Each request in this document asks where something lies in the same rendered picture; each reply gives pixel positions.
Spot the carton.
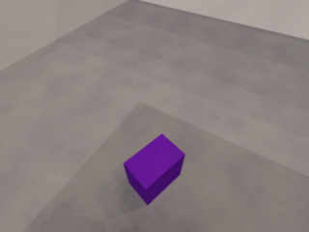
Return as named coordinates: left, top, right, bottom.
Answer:
left=124, top=134, right=185, bottom=205

